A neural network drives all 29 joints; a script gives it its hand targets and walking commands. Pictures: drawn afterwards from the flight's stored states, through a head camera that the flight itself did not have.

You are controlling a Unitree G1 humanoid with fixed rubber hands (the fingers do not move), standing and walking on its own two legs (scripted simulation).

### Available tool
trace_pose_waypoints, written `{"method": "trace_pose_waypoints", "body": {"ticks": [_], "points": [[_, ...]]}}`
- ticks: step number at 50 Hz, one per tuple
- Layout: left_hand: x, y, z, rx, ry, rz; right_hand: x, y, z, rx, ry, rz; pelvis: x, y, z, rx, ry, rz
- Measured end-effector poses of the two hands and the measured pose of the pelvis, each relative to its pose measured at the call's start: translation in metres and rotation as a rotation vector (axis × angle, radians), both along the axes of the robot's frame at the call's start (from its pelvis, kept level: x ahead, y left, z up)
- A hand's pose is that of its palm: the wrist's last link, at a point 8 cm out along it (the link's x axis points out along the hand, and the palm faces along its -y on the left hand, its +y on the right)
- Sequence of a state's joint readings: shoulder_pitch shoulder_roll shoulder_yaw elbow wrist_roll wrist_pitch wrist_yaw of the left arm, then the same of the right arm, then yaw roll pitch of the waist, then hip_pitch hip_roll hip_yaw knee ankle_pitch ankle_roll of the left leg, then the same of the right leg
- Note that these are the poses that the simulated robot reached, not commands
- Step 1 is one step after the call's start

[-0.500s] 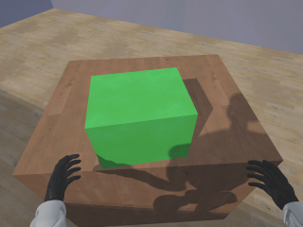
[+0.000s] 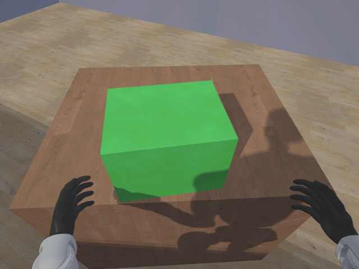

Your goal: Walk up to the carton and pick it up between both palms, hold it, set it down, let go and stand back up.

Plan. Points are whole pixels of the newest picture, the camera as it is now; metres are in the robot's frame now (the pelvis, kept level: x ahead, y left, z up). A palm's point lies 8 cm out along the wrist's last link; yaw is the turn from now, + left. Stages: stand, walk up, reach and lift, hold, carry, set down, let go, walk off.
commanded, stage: reach and lift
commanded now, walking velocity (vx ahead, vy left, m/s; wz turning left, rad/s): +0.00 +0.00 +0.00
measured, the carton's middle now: (167, 139) +0.43 +0.05 +0.04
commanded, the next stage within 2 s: none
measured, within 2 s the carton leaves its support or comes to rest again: neither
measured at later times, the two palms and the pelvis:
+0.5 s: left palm (58, 179) +0.27 +0.25 +0.11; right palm (323, 170) +0.27 -0.26 +0.11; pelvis +0.02 +0.01 +0.00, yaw +0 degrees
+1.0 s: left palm (59, 141) +0.33 +0.26 +0.15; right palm (315, 133) +0.34 -0.27 +0.14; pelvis +0.00 +0.00 +0.00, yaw +0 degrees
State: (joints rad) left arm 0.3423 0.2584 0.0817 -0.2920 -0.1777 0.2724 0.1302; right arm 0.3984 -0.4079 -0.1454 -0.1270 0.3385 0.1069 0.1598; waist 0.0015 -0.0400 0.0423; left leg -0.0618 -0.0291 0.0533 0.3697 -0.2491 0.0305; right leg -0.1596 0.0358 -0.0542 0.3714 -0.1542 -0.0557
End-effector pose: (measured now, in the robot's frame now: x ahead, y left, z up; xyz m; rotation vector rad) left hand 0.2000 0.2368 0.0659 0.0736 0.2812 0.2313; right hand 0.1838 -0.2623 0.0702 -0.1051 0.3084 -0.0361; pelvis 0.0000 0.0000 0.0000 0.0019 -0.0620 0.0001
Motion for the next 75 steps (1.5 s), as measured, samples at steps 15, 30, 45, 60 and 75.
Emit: {"method": "trace_pose_waypoints", "body": {"ticks": [15, 30, 45, 60, 75], "points": [[0.046, 0.012, 0.031, 0.004, -0.033, 0.002, 0.062, 0.010, 0.027, -0.007, -0.056, 0.036, 0.016, 0.006, 0.000, -0.008, 0.024, 0.000], [0.082, 0.019, 0.052, -0.014, -0.038, 0.024, 0.109, 0.000, 0.049, -0.007, -0.084, 0.035, 0.011, 0.005, 0.001, -0.007, 0.019, -0.001], [0.118, 0.023, 0.085, -0.022, -0.049, 0.033, 0.149, 0.000, 0.072, 0.052, -0.099, 0.028, 0.002, 0.001, 0.001, -0.002, 0.008, -0.001], [0.162, 0.020, 0.101, -0.046, -0.010, 0.031, 0.191, 0.004, 0.097, 0.083, -0.086, 0.015, 0.000, -0.001, 0.001, 0.000, 0.032, 0.000], [0.192, 0.025, 0.112, -0.040, 0.002, 0.031, 0.223, 0.012, 0.111, 0.083, -0.061, 0.003, 0.003, 0.002, 0.001, -0.003, 0.073, 0.000]]}}
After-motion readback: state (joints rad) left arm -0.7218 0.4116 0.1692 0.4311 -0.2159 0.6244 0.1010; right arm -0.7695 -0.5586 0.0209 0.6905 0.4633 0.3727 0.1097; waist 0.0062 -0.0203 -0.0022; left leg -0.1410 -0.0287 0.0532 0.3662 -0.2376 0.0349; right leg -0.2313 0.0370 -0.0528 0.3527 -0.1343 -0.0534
